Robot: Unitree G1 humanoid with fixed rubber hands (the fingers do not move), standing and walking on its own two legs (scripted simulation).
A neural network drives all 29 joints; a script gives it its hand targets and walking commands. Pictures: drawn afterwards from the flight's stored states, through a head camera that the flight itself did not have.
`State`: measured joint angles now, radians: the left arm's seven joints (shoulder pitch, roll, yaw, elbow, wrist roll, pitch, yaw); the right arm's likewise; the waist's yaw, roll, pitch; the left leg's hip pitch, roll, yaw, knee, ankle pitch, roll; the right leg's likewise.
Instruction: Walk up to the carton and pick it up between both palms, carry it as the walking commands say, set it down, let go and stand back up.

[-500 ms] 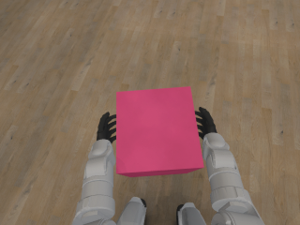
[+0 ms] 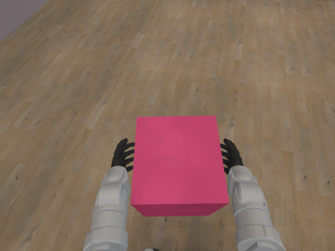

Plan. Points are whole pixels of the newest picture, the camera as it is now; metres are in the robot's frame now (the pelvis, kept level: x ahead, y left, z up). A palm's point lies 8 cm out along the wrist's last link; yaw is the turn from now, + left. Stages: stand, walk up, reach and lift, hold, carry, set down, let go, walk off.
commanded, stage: reach and lift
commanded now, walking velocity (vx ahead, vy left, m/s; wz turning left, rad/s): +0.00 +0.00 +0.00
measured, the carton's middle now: (176, 171) +0.35 +0.03 -0.09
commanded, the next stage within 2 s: none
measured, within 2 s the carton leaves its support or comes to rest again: neither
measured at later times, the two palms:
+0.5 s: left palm (110, 165) +0.30 +0.17 +0.05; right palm (241, 164) +0.33 -0.12 +0.03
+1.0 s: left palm (111, 161) +0.30 +0.16 +0.07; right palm (252, 166) +0.32 -0.13 +0.06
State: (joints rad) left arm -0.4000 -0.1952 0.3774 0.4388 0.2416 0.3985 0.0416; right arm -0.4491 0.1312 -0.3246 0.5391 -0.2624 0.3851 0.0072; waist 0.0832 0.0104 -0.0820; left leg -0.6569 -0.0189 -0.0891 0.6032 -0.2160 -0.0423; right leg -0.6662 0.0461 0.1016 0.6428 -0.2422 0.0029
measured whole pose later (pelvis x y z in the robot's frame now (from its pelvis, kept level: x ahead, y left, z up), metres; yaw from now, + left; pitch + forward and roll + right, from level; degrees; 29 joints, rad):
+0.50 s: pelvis +0.01 -0.01 +0.02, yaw +1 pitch +0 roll +0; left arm -0.34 -0.17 0.31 0.38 0.27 0.61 0.02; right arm -0.36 0.15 -0.28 0.45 -0.27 0.58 -0.01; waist 0.08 0.03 -0.03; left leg -0.26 -0.01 -0.12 0.44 -0.19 -0.05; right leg -0.26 0.04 0.07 0.48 -0.22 -0.01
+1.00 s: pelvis +0.01 +0.01 +0.02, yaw +2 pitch -6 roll +0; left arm -0.36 -0.18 0.29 0.35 0.28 0.73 0.03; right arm -0.37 0.15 -0.30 0.39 -0.28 0.72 0.02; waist 0.02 0.02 0.01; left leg -0.10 -0.02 -0.12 0.39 -0.18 -0.03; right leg -0.09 0.02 0.08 0.41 -0.21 0.00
